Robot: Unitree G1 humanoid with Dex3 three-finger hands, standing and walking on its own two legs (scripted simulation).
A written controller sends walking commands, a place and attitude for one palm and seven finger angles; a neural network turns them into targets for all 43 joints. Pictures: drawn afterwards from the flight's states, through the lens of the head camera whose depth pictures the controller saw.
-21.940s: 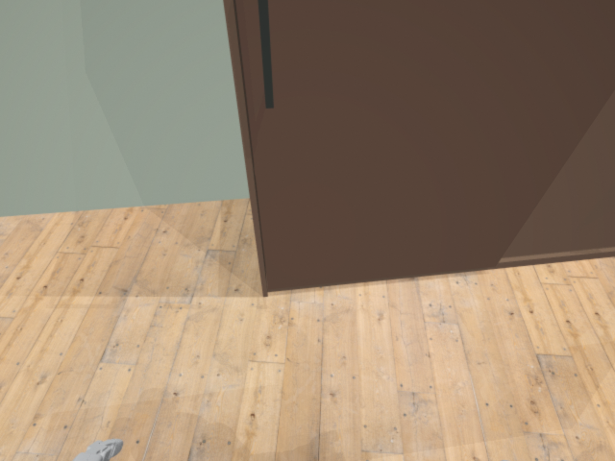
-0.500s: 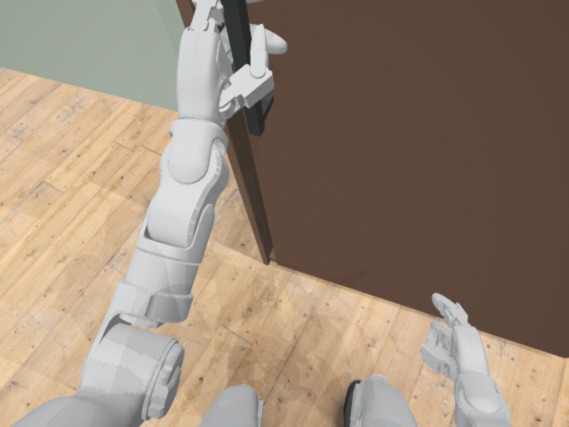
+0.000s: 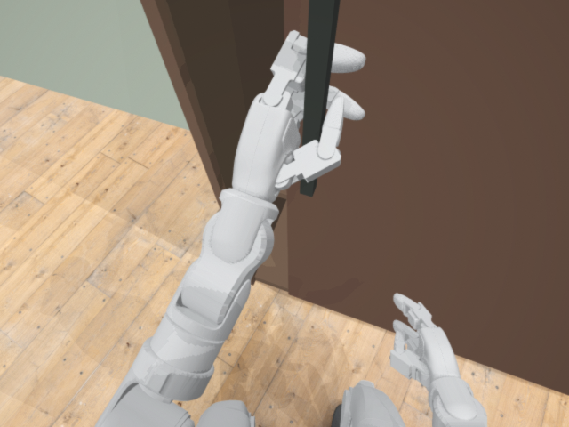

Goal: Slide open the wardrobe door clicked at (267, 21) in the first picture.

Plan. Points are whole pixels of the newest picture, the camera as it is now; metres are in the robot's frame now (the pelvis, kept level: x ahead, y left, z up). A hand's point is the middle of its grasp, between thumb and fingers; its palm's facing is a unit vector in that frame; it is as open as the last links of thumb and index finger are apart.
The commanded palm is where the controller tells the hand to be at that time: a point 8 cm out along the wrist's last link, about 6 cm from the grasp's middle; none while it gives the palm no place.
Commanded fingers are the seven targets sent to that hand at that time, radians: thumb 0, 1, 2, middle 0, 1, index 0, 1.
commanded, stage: step sideways, sliding the door along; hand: left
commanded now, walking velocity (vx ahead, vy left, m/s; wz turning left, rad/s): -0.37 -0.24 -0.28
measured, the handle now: (324, 69) +0.40 +0.05 +0.25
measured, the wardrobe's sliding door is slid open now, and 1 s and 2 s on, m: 0.13 0.28 0.46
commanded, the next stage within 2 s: none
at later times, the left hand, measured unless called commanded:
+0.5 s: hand (411, 180) +0.34 -0.04 +0.20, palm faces -0.43 -0.85 -0.30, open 7.0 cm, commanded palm +0.34 -0.03 +0.21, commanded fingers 0.00 0.90 0.90 -0.45 -1.40 -0.45 -1.40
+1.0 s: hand (512, 205) +0.32 -0.12 +0.21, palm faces -0.27 -0.96 -0.04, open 6.0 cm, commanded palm +0.30 -0.13 +0.21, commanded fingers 0.00 0.90 0.90 -0.45 -1.40 -0.45 -1.40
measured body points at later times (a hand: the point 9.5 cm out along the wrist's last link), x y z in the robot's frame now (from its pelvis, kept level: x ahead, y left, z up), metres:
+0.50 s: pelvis +0.02 -0.02 +0.02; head +0.09 -0.02 +0.47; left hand +0.35 +0.01 +0.22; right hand +0.24 -0.21 -0.06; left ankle +0.00 +0.13 -0.72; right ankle +0.06 -0.17 -0.67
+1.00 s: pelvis -0.09 -0.11 +0.02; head -0.01 -0.10 +0.46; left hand +0.33 -0.06 +0.21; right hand +0.02 -0.36 -0.09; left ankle -0.06 +0.02 -0.72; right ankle -0.09 -0.27 -0.63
